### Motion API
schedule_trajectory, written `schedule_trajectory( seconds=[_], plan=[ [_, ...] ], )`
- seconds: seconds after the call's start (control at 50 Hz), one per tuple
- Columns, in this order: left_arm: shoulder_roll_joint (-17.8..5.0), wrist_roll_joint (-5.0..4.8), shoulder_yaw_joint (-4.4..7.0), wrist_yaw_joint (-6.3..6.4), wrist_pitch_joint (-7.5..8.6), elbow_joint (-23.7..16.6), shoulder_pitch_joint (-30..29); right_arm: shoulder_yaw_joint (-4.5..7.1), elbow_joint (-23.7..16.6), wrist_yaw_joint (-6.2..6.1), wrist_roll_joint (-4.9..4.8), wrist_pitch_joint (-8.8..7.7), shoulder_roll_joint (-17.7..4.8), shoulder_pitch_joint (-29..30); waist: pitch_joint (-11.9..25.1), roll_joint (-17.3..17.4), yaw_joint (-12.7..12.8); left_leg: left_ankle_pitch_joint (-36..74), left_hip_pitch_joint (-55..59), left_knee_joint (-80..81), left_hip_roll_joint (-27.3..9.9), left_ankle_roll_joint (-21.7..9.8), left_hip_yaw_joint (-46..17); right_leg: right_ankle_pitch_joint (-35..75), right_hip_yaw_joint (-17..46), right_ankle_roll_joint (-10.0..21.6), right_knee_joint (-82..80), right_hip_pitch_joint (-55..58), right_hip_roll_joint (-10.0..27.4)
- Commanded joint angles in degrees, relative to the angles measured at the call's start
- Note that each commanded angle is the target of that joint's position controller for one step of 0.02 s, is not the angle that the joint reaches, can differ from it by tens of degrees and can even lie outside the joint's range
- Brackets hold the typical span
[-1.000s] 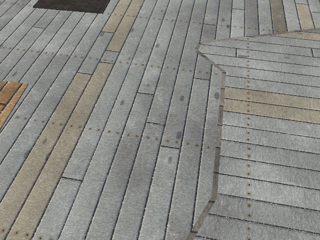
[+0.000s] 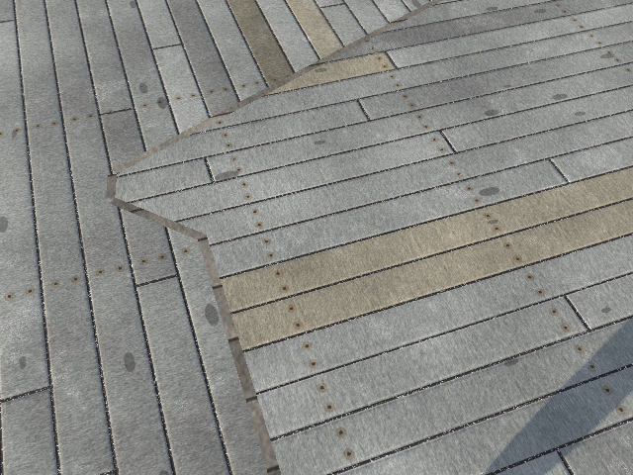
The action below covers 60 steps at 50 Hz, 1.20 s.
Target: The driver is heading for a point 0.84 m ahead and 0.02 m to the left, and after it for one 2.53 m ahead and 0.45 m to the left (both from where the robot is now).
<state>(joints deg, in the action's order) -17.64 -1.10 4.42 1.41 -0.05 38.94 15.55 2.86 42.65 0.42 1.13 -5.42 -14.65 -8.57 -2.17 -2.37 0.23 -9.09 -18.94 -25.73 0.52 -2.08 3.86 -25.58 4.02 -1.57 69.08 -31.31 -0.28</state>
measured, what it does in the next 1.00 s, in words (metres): walks ahead: right foot, then left foot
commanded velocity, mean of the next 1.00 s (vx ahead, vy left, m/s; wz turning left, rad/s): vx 0.05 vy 0.00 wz -0.21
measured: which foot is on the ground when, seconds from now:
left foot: down 0.00-0.32, up 0.34-0.60, down 0.62-1.00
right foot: up 0.00-0.28, down 0.30-1.00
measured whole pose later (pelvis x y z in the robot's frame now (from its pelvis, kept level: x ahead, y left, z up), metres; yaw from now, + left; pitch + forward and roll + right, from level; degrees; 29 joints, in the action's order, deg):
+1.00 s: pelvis +0.11 -0.01 +0.00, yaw -10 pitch -1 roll +0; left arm -12.8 0.5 3.6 1.7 -0.3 50.1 12.1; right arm 0.5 54.0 -1.0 0.5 -1.1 -12.3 -10.9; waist -1.8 0.1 0.0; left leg -18.2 -11.2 -30.6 -0.7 -0.1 1.2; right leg -13.1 1.2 -1.0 29.6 -15.3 0.3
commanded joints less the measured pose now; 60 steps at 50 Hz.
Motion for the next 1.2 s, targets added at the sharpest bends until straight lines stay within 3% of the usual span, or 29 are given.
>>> schedule_trajectory(
  seconds=[0.02, 0.08, 0.12, 0.22, 0.26, 0.28, 0.3, 0.32, 0.34, 0.36, 0.38, 0.42, 0.46, 0.52, 0.56, 0.6, 0.62, 0.64, 0.66, 0.68, 0.7, 0.72, 0.78, 0.94, 1.12, 1.14, 1.16, 1.18, 1.2],
  plan=[
    [-2.0, -0.17, 0.83, 0.2, -0.77, -4.9, 2.59, 2.19, -2.12, -0.47, 0.13, -0.24, -8.39, 1.29, 5.24, 9.77, 1.12, 33.55, 7.77, 9.94, -15.95, -11.22, -8.83, 4.81, -0.24, -1.2, -3.94, -4.36, 3.85],
    [-1.89, 0.3, 0.66, -0.25, -0.95, -6.04, 0.15, 2.73, -1.29, -1.37, -0.6, 0.98, -9.88, 1.67, 7.91, 8.14, 0.52, 32.89, 11.08, 10.3, -17.27, -11.67, -5.2, 11.93, -0.87, -1.41, -11.26, -3.66, 4.81],
    [-1.86, 0.26, 0.62, -0.9, -0.9, -6.79, -2.3, 2.79, -0.92, -1.75, -0.92, 1.89, -10.36, 2.26, 7.84, 8.28, -0.28, 29.26, 11.12, 10.47, -16.81, -10.82, -1.99, 16.29, -2.2, -0.98, -16.62, -1.27, 4.82],
    [-1.96, 0.52, 0.71, -2.24, -0.99, -9.56, -7.94, 3.13, 1.06, -1.02, -2.24, 3.14, -12.21, -0.12, 6.34, 8.84, -2.2, 24.65, 13.24, 7.14, -17.58, -9.88, -1.39, 13.13, -4.61, 1.18, -28.7, 4.02, 2.43],
    [-2.11, 0.54, 0.96, -2.55, -0.81, -9.7, -7.15, 3.16, 1.49, -0.91, -3.19, 3.44, -12.62, 0.46, 6.25, 9.12, -0.96, 23.22, 14.57, 3.19, -17.64, -8.35, -1.9, 13.97, -5.47, 2.87, -36.81, 7.35, 1.2],
    [-2.41, 0.69, 1.22, -2.53, -0.52, -8.99, -5.4, 2.92, 1.89, -0.96, -3.66, 3.51, -11.95, 0.48, 6.72, 8.75, 0.19, 20.94, 13.47, -0.32, -16.14, -6.55, -0.99, 19.41, -6.36, 4.16, -43.83, 12.46, -0.15],
    [-5.28, 1.13, 2.11, -2.02, -0.33, -8.45, -3.43, 2.24, 2.99, -0.82, -3.09, 3.3, -9.77, -2.71, 8.63, 5.18, 0.29, 17.22, 10.11, -6.32, -12.93, -3.29, 1.39, 30.68, -3.22, 5.93, -47.88, 20.85, 1.38],
    [-10.76, 2.3, 3.14, -0.9, -0.37, -9.35, -0.48, 0.72, 1.45, -0.36, -0.18, 2.73, -6.06, -3.72, 14.61, -6.31, -0.21, -2.11, -1.43, -19.67, -8.37, 1.11, 4.83, 56.94, 11.07, 10.54, -43.42, 34.86, 14.57],
    [-9.39, 2.98, 1.96, -0.8, -0.2, -10.11, -1.5, -0.48, 0.5, 0.07, 0.18, 2.82, -4.28, -4.0, 17.79, -12.91, -0.06, -30.36, -11.65, -30.05, -3.66, 4.3, 0.33, 60.76, 21.89, 21.59, -44.09, 37.62, 24.33],
    [-5.6, 2.63, 0.98, -1.31, 0.34, -9.07, -0.79, 0.93, 1.05, 0.15, -0.98, 3.51, -8.56, -1.17, 17.32, -5.86, 2.19, -29.78, -12.15, -35.45, -4.85, 5.21, -4.65, 55.57, 18.91, 21.96, -45.55, 33.44, 22.01],
    [-4.78, 2.38, 0.47, -1.6, 0.9, -8.22, -2.94, 1.18, 0.9, 0.08, -2.02, 4.18, -8.84, -0.08, 13.84, -4.85, 0.98, -27.36, -12.99, -36.0, -5.45, 5.17, -5.48, 51.1, 14.26, 19.08, -46.04, 30.75, 18.44],
    [-5.33, 1.65, 0.58, -1.66, 1.17, -8.07, -8.36, 1.53, 2.39, -1.1, -1.34, 5.61, -8.84, -0.94, 10.28, -3.8, -0.99, -21.88, -10.54, -32.94, -6.0, 6.06, -5.87, 44.49, 9.55, 15.52, -47.68, 23.67, 14.83],
    [-4.84, 2.15, 0.44, -1.46, 1.08, -7.4, -10.68, 1.36, 3.5, -1.57, -1.25, 6.41, -7.52, -3.3, 9.71, -4.89, -2.75, -17.8, -4.53, -30.17, -4.5, 6.94, -4.38, 42.78, 5.91, 15.13, -48.72, 17.59, 12.37],
    [-3.34, 2.2, 0.1, -1.15, 1.0, -5.72, -10.5, 0.61, 3.54, -1.87, -1.25, 6.56, -5.42, -2.07, 9.67, -5.82, -1.35, -15.13, -1.1, -21.19, -4.11, 6.59, -4.05, 36.05, 5.48, 15.09, -48.63, 17.38, 11.78],
    [-3.09, 2.23, -0.09, -0.91, 0.77, -4.48, -10.03, 0.47, 3.42, -1.69, -1.31, 6.48, -5.45, -1.31, 9.63, -6.31, -0.65, -12.57, 1.24, -15.51, -3.77, 5.92, -3.82, 30.03, 7.0, 14.97, -48.57, 17.59, 12.19],
    [-2.05, 1.7, -0.64, -0.84, 0.52, -3.5, -11.19, 0.21, 4.39, -1.17, -0.86, 6.16, -4.61, -3.24, 8.82, -5.55, -2.45, -3.95, 7.41, -4.44, -2.68, 4.4, -2.38, 20.46, 6.58, 12.59, -47.56, 15.09, 10.57],
    [-0.76, 1.58, -1.08, -0.93, 0.63, -2.27, -9.23, 0.07, 4.63, -0.86, 0.07, 6.0, -4.91, -3.64, 8.16, -3.92, -2.53, 1.71, 10.71, 0.37, -3.22, 3.28, -3.45, 14.41, 5.86, 9.57, -47.23, 13.4, 8.58],
    [0.1, 2.1, -1.35, -0.98, 0.78, -1.36, -7.35, 0.33, 4.24, -0.85, 0.82, 5.85, -7.52, -3.81, 6.96, 0.19, -0.98, 6.55, 12.1, 2.1, -7.79, 1.4, -8.66, 8.13, 3.93, 6.25, -44.4, 11.26, 5.56],
    [0.74, 2.5, -1.18, -1.18, 0.88, -1.26, -4.58, 0.98, 4.73, -0.97, 0.04, 5.83, -10.28, -1.08, 4.69, 9.09, 3.16, -2.43, 5.28, 2.24, -9.7, -1.41, -9.62, 6.27, -0.75, 3.59, -44.27, 13.32, 1.26],
    [-0.45, 2.8, -1.06, -0.9, 0.71, -0.88, -7.44, 0.36, 4.07, -0.73, -0.05, 5.5, -7.23, 1.04, 2.91, 10.3, 1.33, -13.5, -1.85, 5.38, -8.73, -1.95, -10.38, 9.44, -1.75, 2.16, -42.54, 18.8, 0.7],
    [-1.47, 2.36, -0.55, -0.6, 0.56, -0.83, -9.08, -0.21, 4.16, -0.73, 0.4, 5.04, -5.63, 1.72, 1.52, 9.73, 0.93, -17.36, -4.11, 6.51, -7.77, -0.75, -9.79, 11.76, -1.55, 2.29, -41.86, 20.55, 0.98],
    [-1.37, 2.16, -0.41, -0.16, 0.35, -0.27, -9.19, -0.27, 4.51, -0.84, 0.46, 4.57, -5.81, 1.71, 1.16, 8.89, 0.74, -16.51, -4.49, 6.42, -6.85, 0.42, -8.87, 13.09, -1.23, 2.81, -41.6, 21.28, 1.42],
    [-0.86, 2.1, -0.22, 0.08, 0.23, 1.55, -7.59, -0.56, 6.19, -1.29, -0.33, 3.5, -5.3, -1.19, 0.96, 6.8, -0.13, -11.71, -1.29, 4.49, -5.72, 1.31, -7.34, 15.78, -0.33, 3.34, -42.35, 20.06, 1.91],
    [-0.19, 1.62, 0.2, 0.33, 0.58, 7.12, -5.19, -0.88, 8.66, -1.63, -0.62, 3.74, -4.52, -2.71, 2.35, 2.57, -0.86, -5.08, 2.39, 2.67, -4.54, 0.55, -6.17, 22.03, -0.61, 2.42, -42.22, 21.15, 2.16],
    [-0.63, 1.31, 0.28, 1.16, 0.21, 13.15, -3.72, -1.01, 11.74, -1.55, -0.84, 4.06, -3.8, -3.38, 1.94, 2.31, -0.63, -0.93, 3.83, 2.98, -3.45, 0.48, -5.14, 24.39, -0.89, 2.13, -42.56, 22.67, 2.45],
    [-0.17, 1.24, 0.18, 1.21, 0.1, 14.24, -2.74, -0.95, 12.64, -1.62, -0.94, 4.2, -3.74, -4.67, 3.08, 2.9, -0.67, -6.74, 4.41, 3.74, -3.06, 0.12, -4.91, 18.78, -2.12, 2.21, -42.11, 23.0, 1.44],
    [-0.39, 0.88, 0.34, 1.25, 0.01, 14.91, -2.46, -0.47, 13.1, -1.76, -1.41, 4.45, -4.92, -5.33, 1.98, 4.38, -0.87, -16.0, 3.96, 4.72, -3.19, -1.19, -5.87, 8.86, -4.24, 2.46, -39.93, 21.04, -0.49],
    [-0.43, 0.63, 0.44, 1.22, 0.17, 14.98, -2.96, 0.08, 13.15, -1.92, -1.81, 4.65, -6.48, -5.76, -0.34, 6.86, -1.24, -26.45, 3.34, 6.88, -5.11, -3.19, -9.18, 0.04, -5.92, 2.69, -37.21, 16.7, -1.97],
    [-0.23, 0.47, 0.39, 1.11, 0.74, 14.31, -4.82, 0.52, 13.15, -2.06, -2.14, 4.52, -7.78, -7.17, -2.99, 9.44, -2.24, -34.95, 3.98, 10.67, -9.31, -5.75, -15.26, -2.89, -6.97, 2.88, -33.24, 10.88, -2.39]
  ],
)
Velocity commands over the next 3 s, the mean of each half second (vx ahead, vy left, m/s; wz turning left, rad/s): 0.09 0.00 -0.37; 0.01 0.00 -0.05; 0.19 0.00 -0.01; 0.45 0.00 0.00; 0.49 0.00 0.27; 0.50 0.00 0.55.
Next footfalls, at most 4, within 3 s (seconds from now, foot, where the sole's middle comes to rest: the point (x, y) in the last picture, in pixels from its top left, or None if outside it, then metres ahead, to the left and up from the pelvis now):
0.30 right None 0.16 -0.15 -0.77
0.62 left None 0.15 0.10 -0.77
1.88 left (322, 405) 0.60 0.00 -0.77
2.42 right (434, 304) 0.86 -0.28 -0.77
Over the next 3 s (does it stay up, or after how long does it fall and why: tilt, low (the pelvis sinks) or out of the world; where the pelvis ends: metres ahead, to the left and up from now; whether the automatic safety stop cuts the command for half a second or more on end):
stays up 0.99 -0.08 -0.02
